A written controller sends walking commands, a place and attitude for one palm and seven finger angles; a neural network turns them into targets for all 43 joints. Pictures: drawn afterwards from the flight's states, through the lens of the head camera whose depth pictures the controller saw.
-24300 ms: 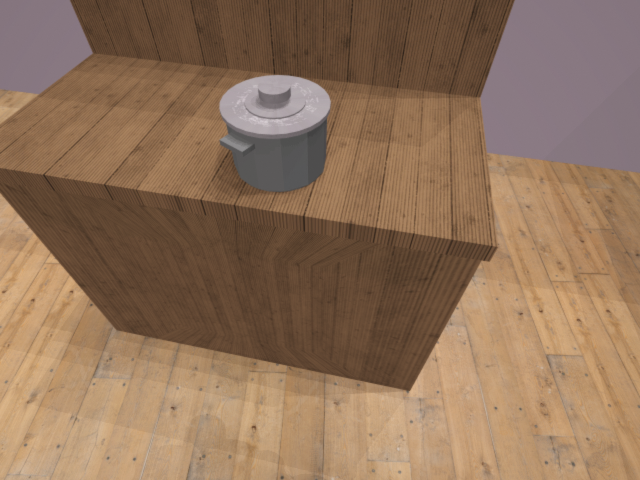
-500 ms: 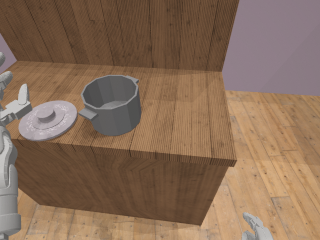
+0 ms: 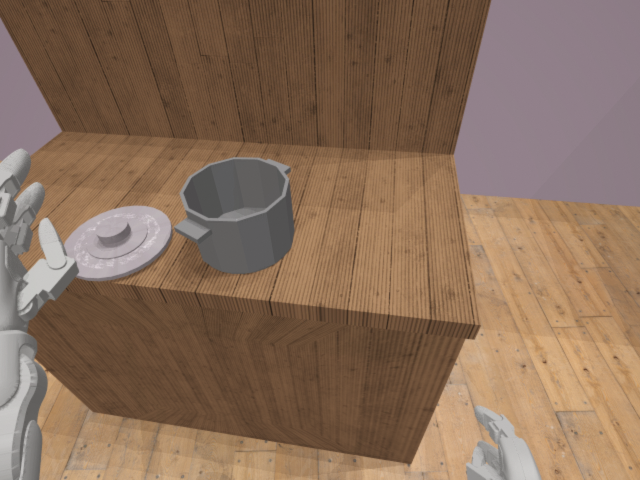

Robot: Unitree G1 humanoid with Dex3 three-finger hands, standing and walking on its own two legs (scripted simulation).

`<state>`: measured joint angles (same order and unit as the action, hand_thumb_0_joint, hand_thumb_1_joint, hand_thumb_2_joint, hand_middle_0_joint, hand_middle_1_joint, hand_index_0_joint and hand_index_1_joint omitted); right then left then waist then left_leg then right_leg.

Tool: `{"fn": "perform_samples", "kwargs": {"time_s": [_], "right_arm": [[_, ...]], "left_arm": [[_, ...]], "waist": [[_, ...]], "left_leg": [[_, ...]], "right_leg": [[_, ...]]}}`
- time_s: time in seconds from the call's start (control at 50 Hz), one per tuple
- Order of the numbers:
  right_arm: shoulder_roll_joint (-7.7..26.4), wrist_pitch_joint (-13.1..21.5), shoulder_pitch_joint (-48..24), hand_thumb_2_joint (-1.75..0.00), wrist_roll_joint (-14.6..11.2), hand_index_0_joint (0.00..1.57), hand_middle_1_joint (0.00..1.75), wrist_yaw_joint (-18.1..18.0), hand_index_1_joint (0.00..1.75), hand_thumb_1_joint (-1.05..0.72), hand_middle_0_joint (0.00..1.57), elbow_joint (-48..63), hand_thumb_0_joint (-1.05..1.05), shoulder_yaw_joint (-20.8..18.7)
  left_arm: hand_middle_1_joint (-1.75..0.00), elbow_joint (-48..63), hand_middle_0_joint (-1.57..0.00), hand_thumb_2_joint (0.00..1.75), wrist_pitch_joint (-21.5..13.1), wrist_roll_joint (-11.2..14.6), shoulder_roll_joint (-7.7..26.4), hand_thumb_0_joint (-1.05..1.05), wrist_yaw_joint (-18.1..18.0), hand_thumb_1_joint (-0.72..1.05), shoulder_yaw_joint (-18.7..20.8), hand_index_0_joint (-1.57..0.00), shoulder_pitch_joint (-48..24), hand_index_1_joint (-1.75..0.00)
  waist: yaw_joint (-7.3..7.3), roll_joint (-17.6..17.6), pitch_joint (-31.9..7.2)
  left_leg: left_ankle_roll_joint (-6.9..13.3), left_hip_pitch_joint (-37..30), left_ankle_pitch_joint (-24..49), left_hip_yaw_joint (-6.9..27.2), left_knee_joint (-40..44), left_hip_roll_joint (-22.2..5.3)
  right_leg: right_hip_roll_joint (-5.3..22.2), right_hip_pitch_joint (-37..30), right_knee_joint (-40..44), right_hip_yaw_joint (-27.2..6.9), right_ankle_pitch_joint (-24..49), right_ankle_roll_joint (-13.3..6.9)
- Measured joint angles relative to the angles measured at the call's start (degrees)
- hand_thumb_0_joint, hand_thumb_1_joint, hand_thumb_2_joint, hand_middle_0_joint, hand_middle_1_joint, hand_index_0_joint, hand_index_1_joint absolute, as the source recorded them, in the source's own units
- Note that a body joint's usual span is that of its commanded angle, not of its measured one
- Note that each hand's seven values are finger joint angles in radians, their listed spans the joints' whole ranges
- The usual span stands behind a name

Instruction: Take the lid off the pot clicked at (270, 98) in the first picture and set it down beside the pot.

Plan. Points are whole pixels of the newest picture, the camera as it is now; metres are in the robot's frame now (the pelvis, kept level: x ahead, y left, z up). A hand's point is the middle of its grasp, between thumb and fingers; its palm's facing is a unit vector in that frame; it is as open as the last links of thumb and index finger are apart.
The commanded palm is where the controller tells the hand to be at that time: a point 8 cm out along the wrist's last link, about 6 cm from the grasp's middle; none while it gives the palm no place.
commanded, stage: draw the hand back to the body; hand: left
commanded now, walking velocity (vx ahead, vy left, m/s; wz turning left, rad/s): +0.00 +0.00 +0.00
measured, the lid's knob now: (113, 230) +0.48 +0.43 +0.02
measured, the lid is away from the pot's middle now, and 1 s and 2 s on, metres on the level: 0.23 0.23 0.23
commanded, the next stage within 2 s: step back with the hand held close in 0.46 s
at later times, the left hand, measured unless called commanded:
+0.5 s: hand (46, 334) +0.17 +0.25 +0.20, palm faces +0.44 -0.83 -0.33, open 7.4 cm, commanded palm +0.12 +0.30 +0.21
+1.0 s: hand (19, 361) +0.16 +0.28 +0.18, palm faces +0.31 -0.82 -0.49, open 7.4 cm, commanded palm +0.10 +0.33 +0.21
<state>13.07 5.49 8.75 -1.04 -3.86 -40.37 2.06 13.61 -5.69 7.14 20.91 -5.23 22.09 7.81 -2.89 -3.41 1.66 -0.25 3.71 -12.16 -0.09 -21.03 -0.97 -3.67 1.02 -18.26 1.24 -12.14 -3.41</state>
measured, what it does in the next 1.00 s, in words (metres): shifts its weight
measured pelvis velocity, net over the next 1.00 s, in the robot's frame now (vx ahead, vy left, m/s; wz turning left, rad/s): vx -0.04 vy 0.05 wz -0.01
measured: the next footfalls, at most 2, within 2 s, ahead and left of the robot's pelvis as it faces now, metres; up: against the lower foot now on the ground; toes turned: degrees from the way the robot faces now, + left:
right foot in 1.54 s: -0.12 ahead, -0.08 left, +0.00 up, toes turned +1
left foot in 1.88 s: -0.07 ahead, +0.15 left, +0.00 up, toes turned -3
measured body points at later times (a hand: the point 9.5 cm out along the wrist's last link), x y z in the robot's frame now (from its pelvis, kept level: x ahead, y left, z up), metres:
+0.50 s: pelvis -0.01 +0.01 +0.00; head -0.04 +0.00 +0.45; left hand +0.14 +0.30 +0.22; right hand +0.19 -0.19 -0.08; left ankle +0.00 +0.12 -0.75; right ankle -0.02 -0.08 -0.75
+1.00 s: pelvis -0.04 +0.05 -0.01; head -0.02 +0.06 +0.44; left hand +0.14 +0.32 +0.21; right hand +0.13 -0.20 -0.08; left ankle +0.00 +0.13 -0.75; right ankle -0.02 -0.08 -0.75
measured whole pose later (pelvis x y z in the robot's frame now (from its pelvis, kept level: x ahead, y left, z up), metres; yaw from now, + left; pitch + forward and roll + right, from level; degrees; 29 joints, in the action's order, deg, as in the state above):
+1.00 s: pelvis -0.04 +0.05 -0.01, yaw +0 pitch +0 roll +0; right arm 12.7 1.1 12.7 -1.1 -3.1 -31.0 -0.4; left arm 39.3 -9.9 4.4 26.3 -5.4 24.4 35.4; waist 0.0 1.6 1.1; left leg 3.9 17.0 -12.3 -2.2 -28.9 2.8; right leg 0.3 15.8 -29.5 -0.3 -13.9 0.6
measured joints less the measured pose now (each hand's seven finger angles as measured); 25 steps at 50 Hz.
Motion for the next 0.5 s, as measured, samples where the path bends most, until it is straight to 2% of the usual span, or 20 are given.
{"fn": "perform_samples", "kwargs": {"time_s": [0.34,0.5], "right_arm": [[-0.8,1.2,1.0,-0.90,1.0,0.20,0.30,0.4,0.30,-0.91,0.20,1.0,0.01,-0.3],[-1.3,1.7,0.8,-0.90,1.2,0.20,0.30,-0.2,0.30,-0.91,0.20,1.0,0.01,0.0]], "left_arm": [[-0.30,15.3,-0.21,0.90,-0.8,-0.9,-1.1,0.01,0.6,0.89,-2.9,-0.21,17.4,-0.30],[-0.30,16.3,-0.21,0.90,-0.8,-1.4,-1.4,0.01,0.0,0.89,-3.3,-0.21,17.8,-0.30]], "waist": [[-0.47,-0.1,-0.9],[-1.09,0.0,-0.5]], "left_leg": [[0.7,-0.3,-0.6,-0.1,-1.0,0.5],[1.0,-0.1,-0.5,0.3,-1.6,0.8]], "right_leg": [[0.5,-0.8,-0.1,0.0,-0.1,0.8],[0.8,-0.9,-0.2,0.3,0.1,1.0]]}}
